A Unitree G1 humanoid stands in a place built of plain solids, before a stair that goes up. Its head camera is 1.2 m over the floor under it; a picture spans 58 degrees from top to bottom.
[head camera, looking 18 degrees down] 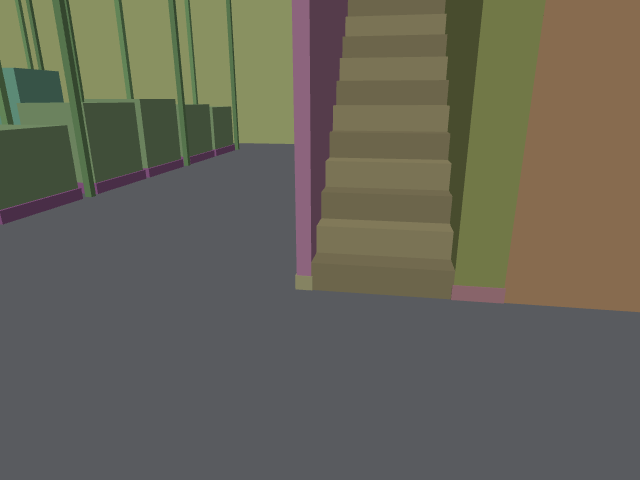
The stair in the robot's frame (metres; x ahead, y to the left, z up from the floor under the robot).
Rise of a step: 0.19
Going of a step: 0.20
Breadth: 0.90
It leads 9 degrees to the right of straight ahead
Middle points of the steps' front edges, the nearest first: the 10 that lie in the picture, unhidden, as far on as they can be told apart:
2.55 -0.39 0.19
2.75 -0.42 0.39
2.95 -0.45 0.58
3.15 -0.48 0.77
3.34 -0.52 0.96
3.54 -0.55 1.15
3.74 -0.58 1.35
3.94 -0.61 1.54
4.14 -0.65 1.73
4.34 -0.68 1.92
